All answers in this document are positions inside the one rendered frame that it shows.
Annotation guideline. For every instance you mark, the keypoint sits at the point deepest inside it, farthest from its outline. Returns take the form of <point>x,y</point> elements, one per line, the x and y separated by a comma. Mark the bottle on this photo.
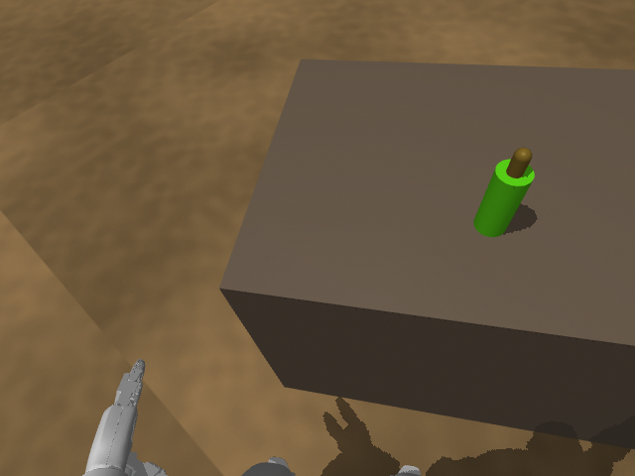
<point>508,186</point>

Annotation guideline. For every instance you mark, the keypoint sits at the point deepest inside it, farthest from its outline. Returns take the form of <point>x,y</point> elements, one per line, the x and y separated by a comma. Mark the left robot hand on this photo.
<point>111,447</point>

